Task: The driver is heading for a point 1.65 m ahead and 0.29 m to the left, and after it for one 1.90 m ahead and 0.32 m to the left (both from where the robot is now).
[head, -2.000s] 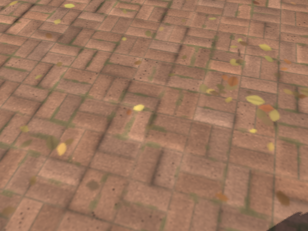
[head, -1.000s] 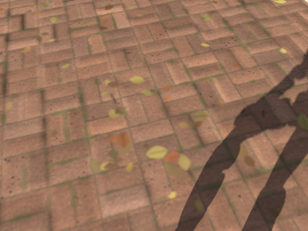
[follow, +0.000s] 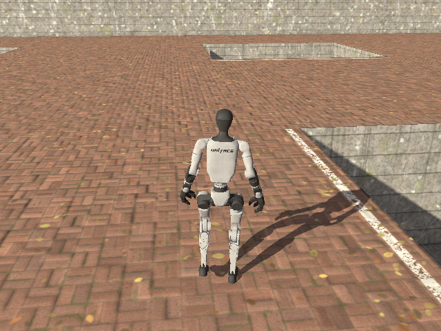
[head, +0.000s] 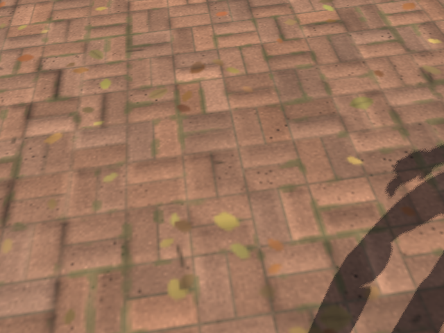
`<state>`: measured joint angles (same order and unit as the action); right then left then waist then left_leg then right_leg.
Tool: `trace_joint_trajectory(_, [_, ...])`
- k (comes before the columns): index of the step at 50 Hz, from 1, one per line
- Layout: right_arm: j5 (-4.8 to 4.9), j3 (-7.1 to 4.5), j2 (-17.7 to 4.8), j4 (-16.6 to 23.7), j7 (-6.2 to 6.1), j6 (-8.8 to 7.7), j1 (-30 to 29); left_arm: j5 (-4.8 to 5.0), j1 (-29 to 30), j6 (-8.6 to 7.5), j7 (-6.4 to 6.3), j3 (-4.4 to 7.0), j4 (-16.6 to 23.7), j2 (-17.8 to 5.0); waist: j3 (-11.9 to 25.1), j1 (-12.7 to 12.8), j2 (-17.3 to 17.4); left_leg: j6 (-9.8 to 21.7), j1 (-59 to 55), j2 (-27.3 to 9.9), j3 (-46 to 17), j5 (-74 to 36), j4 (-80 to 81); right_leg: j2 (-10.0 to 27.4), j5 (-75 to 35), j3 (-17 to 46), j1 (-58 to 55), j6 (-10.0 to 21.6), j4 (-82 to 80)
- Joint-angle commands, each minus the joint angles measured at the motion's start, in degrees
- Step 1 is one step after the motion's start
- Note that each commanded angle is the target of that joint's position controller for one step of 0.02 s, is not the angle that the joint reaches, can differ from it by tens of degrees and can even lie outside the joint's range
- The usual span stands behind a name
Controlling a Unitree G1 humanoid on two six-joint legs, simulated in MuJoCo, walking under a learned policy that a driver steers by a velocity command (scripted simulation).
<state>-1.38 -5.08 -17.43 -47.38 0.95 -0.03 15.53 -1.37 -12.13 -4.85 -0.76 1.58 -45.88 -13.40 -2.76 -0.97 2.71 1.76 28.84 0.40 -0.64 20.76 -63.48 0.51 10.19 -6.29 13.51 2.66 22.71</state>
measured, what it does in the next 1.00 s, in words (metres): walks ahead, turning left: left foot, then right foot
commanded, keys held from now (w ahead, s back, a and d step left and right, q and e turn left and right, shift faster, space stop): q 0.48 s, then no key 0.52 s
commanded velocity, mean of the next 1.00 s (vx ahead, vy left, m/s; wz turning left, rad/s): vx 0.06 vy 0.00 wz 0.40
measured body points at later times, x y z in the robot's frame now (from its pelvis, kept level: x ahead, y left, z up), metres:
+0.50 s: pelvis +0.09 +0.03 -0.01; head +0.12 +0.06 +0.44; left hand +0.13 +0.31 -0.14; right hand +0.29 -0.20 -0.11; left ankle +0.14 +0.11 -0.74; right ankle +0.13 -0.12 -0.68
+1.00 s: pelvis +0.10 +0.00 -0.01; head +0.12 -0.01 +0.44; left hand +0.11 +0.27 -0.12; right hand +0.30 -0.20 -0.14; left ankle +0.04 +0.10 -0.75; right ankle +0.14 -0.09 -0.74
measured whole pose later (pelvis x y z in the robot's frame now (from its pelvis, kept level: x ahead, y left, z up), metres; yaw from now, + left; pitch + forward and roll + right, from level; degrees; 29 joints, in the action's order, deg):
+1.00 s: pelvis +0.10 +0.00 -0.01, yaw +23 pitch +0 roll +0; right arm -0.5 -2.2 -14.3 -46.8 -0.6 2.4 12.0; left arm -0.8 -12.2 0.1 -1.5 0.8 -45.7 -12.2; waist -1.6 -0.1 1.8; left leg -0.3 9.6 1.7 -3.7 14.7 -25.7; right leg -1.7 14.4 -0.6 12.1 2.1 26.9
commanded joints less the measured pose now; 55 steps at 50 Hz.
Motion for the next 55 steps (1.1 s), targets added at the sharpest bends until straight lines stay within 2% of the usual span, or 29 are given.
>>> trace_joint_trajectory(1, [-0.27, -0.08, -0.5, 3.0, 0.89, 1.24, 3.7, 0.63, -2.0, -0.75, -0.36, 1.59, 2.2, -6.5, 5.1, -1.2, -9.8, -1.6, 4.8, -1.8, -0.4, -4.3, -0.1, 15.4, -40.8, 6.3, -7.5, 6.7, -6.1])
trace_joint_trajectory(7, [-0.42, 1.46, 0.9, 7.2, 2.36, 1.52, -5.0, 0.65, -2.2, 0.88, -0.63, 2.31, 1.6, -8.2, 4.1, 0.7, -10.1, -0.9, -2.3, -1.8, 4.1, -13.9, 19.4, 13.9, -35.3, -2.6, -5.2, 6.0, -4.5])
trace_joint_trajectory(11, [-0.72, 0.90, -1.1, 9.2, 2.22, 1.37, -6.4, 0.87, -3.7, 2.25, -0.57, 3.45, 1.2, -10.4, 4.4, 1.6, -10.3, 1.6, -5.5, -0.5, 5.6, -7.5, 26.5, 16.2, -34.2, -2.6, -8.7, 4.9, 2.7])
trace_joint_trajectory(12, [-0.91, 0.66, -1.5, 9.2, 2.04, 1.01, -5.2, 0.98, -3.7, 2.78, -0.76, 3.63, 1.2, -10.5, 5.1, 1.2, -9.6, 2.6, -7.6, 0.2, 5.7, -6.7, 29.4, 16.2, -34.0, -3.0, -9.1, 4.2, 7.1])
trace_joint_trajectory(13, [-1.37, 0.38, -1.7, 8.3, 1.55, 0.26, -1.5, 1.09, -4.0, 3.39, -0.81, 3.68, 1.0, -10.5, 7.3, -0.9, -6.4, 3.8, -13.3, 1.6, 5.7, -11.3, 35.1, 14.6, -31.6, -4.7, -7.8, 2.5, 15.5])
trace_joint_trajectory(14, [-1.92, -0.83, -6.2, 7.6, 0.62, -0.65, 3.1, 0.76, -7.0, 3.70, -0.68, 3.57, 1.5, -10.0, 11.4, -2.6, 2.1, 6.5, -23.5, -4.7, -3.8, -28.3, 38.8, 11.1, -17.8, -6.1, -0.5, -1.0, 28.6])
trace_joint_trajectory(15, [-0.86, -2.71, -14.1, 9.0, -0.09, -0.39, 3.0, 0.53, -9.7, 4.43, -0.20, 2.27, 4.9, -4.9, 14.8, 0.3, 14.4, 16.8, -34.7, -22.0, -26.6, -56.6, 37.2, 0.3, 28.7, -6.0, 17.9, -4.6, 45.8])
trace_joint_trajectory(16, [2.09, -3.05, -13.0, 8.7, -0.33, 0.42, 7.3, -0.66, -6.2, 5.65, -0.50, 2.39, 4.9, -6.9, 20.1, -4.3, 6.0, 21.2, -34.6, -22.9, -29.6, -50.7, 39.9, -0.2, 30.2, 5.5, 19.7, -4.9, 50.8])
trace_joint_trajectory(18, [1.44, -1.40, -7.7, 9.0, -1.18, 1.74, 0.0, 0.38, -1.1, 5.91, -0.63, 2.37, 5.6, -6.8, 7.8, -1.4, 1.7, 17.5, -23.6, -16.8, -21.3, -34.5, 44.0, 2.5, 20.4, 7.8, 22.1, -4.7, 48.4])
trace_joint_trajectory(19, [1.37, -0.72, -5.6, 9.3, -1.47, 2.03, -3.1, 0.01, -0.4, 5.91, -0.77, 2.56, 5.7, -7.3, 4.9, 0.3, 2.0, 14.7, -19.8, -13.2, -18.7, -30.4, 45.1, 3.2, 16.9, 8.1, 20.9, -4.6, 44.5])
trace_joint_trajectory(21, [1.01, -0.30, -4.4, 10.0, -1.35, 1.97, -5.2, -0.91, -3.4, 6.85, -0.63, 2.71, 4.6, -7.5, 6.1, 1.9, 2.5, 12.8, -16.1, -10.0, -15.8, -30.1, 45.5, 1.8, 14.0, 7.4, 16.1, -4.7, 42.2])
trace_joint_trajectory(24, [0.59, -1.13, -6.6, 9.6, -0.73, 1.37, -3.7, -0.20, -3.1, 7.56, -0.49, 2.33, 5.2, -5.9, 7.7, 1.8, 1.4, 12.5, -15.7, -8.9, -16.9, -25.6, 45.9, 0.8, 13.6, 7.8, 14.7, -4.9, 36.9])
trace_joint_trajectory(29, [-0.15, -0.91, -5.9, 9.3, -0.55, 1.87, -2.9, 0.08, -0.4, 7.80, -0.57, 1.99, 5.9, -5.5, 6.9, -0.2, 4.4, 11.6, -13.9, -8.3, -19.4, -8.0, 48.4, 0.1, 12.5, 7.6, 11.6, -4.3, 27.7])
trace_joint_trajectory(32, [-0.55, -0.76, -5.8, 8.9, -0.27, 2.19, -3.2, 0.57, -0.7, 7.38, -0.70, 1.86, 5.9, -5.4, 6.3, -0.6, 4.8, 10.9, -12.5, -8.4, -20.9, -6.5, 47.9, -1.2, 13.9, 6.7, 6.9, -3.0, 21.6])
trace_joint_trajectory(34, [-0.39, -0.57, -5.6, 8.4, -0.33, 2.43, -3.3, 0.89, -2.5, 6.94, -0.95, 1.75, 5.6, -5.2, 5.9, -0.1, 4.6, 10.0, -12.2, -8.8, -22.4, -7.9, 46.9, -2.1, 13.3, 5.9, 3.1, -1.8, 15.0])
trace_joint_trajectory(36, [0.61, -0.11, -4.9, 7.8, -0.88, 2.60, -3.6, 0.64, -6.2, 6.11, -1.32, 1.48, 4.5, -4.5, 5.1, 2.1, 2.8, 6.6, -8.5, -6.9, -22.0, -6.5, 44.4, -2.2, 6.5, 5.8, -5.0, 0.2, 0.4])
trace_joint_trajectory(37, [0.82, 0.63, -2.5, 7.8, -1.15, 2.31, -2.4, -0.21, -5.2, 5.48, -1.67, 1.67, 5.1, -6.9, 4.3, 1.1, -3.1, 3.4, -5.8, -3.7, -19.4, -2.1, 40.3, 4.7, 8.6, 13.8, -6.6, 1.7, -6.5])
trace_joint_trajectory(38, [1.58, 1.33, 0.0, 8.5, -1.20, 1.94, -2.1, -0.84, -2.1, 5.06, -1.66, 2.22, 6.7, -11.2, 3.7, -0.2, -12.6, 0.5, -1.3, 4.8, -10.0, 2.1, 32.4, 16.4, 11.4, 28.9, -5.4, 6.1, -12.7])
trace_joint_trajectory(39, [0.21, 0.52, -3.1, 8.4, -1.29, 1.86, -4.4, -0.83, 0.1, 4.84, -1.20, 2.17, 6.3, -10.5, 1.1, 0.6, -13.5, -0.3, -6.6, 6.1, -5.8, 6.7, 24.6, 20.5, 4.5, 30.6, 4.6, 10.1, -12.6])
trace_joint_trajectory(40, [0.10, 0.23, -3.4, 7.6, -0.99, 1.92, -3.8, -0.46, 1.9, 4.42, -1.00, 1.29, 6.4, -7.5, 0.8, -0.7, -10.4, -0.6, -9.6, 4.9, -6.7, 4.9, 19.9, 17.6, 0.2, 26.7, 6.0, 10.2, -11.8])
trace_joint_trajectory(41, [0.36, 0.25, -2.8, 6.4, -0.77, 2.01, -2.4, -0.10, 3.5, 4.17, -0.96, 0.98, 6.1, -6.5, 0.7, -1.7, -9.6, -0.9, -10.5, 5.0, -6.3, 3.0, 17.8, 14.5, -3.8, 22.2, 5.6, 8.9, -10.4])
trace_joint_trajectory(44, [0.27, 0.98, -1.2, 4.4, -0.69, 2.19, -0.6, 0.36, 2.6, 4.01, -1.06, 0.92, 5.1, -6.6, 3.1, -1.1, -11.4, -2.3, -10.1, 4.0, -3.6, 3.0, 21.2, 9.7, -21.5, 15.0, -3.5, 7.0, -4.4])
trace_joint_trajectory(47, [1.20, 2.01, 0.3, 4.0, -1.45, 2.18, -3.2, 0.52, -1.4, 4.34, -0.86, 1.19, 2.8, -7.3, 5.2, 1.5, -11.7, -2.7, -12.9, 2.9, -0.8, 1.4, 33.0, 10.0, -30.2, 15.3, -10.0, 7.1, 0.0])
trace_joint_trajectory(49, [1.20, 2.31, 0.0, 2.6, -1.99, 1.79, -2.3, 0.78, -1.4, 4.73, -0.93, 1.51, 1.9, -7.9, 5.6, 0.5, -10.6, -2.2, -20.2, 1.5, -1.8, -12.0, 45.1, 8.9, -27.7, 15.2, -8.2, 4.3, 1.5])
trace_joint_trajectory(50, [0.65, 2.05, -1.9, 2.3, -2.34, 1.40, -2.5, 0.75, -1.9, 4.54, -0.81, 1.40, 1.9, -7.2, 6.3, 1.2, -8.9, -1.7, -24.6, -1.2, -5.3, -16.6, 45.8, 8.3, -22.2, 15.7, -5.5, 2.4, 1.1])
trace_joint_trajectory(51, [0.03, 1.70, -4.6, 2.0, -2.64, 0.97, -2.3, 0.61, -3.2, 4.26, -0.42, 1.45, 2.2, -6.8, 6.9, 2.9, -4.5, -0.9, -28.0, -5.8, -9.1, -26.9, 42.3, 6.2, -15.7, 14.2, -2.3, 1.0, 1.2])
trace_joint_trajectory(52, [1.12, 1.72, -4.1, 0.6, -2.44, 0.94, -4.0, 1.15, -3.4, 4.37, -0.26, 1.05, 1.1, -5.0, 5.2, 3.7, 1.4, 0.8, -22.9, -5.5, -8.7, -25.5, 40.6, 3.2, -6.9, 11.7, -4.0, 0.2, -2.7])
trace_joint_trajectory(53, [1.18, 2.29, -1.7, 0.6, -2.11, 0.70, -4.3, 0.78, -1.3, 4.64, -0.47, 1.20, 0.2, -6.2, 3.4, 1.7, 0.1, 0.9, -20.3, -5.1, -9.0, -21.3, 41.8, 2.8, -4.2, 11.2, -5.4, -0.4, -2.4])
trace_joint_trajectory(55, [0.65, 2.56, -1.8, -1.1, -2.30, 0.46, -3.6, 0.69, 0.2, 5.00, -0.38, 1.40, -0.6, -6.3, 1.9, 1.3, -0.1, 0.7, -18.6, -4.5, -8.9, -18.1, 43.6, 3.4, -5.2, 11.4, -6.0, 0.0, -1.7])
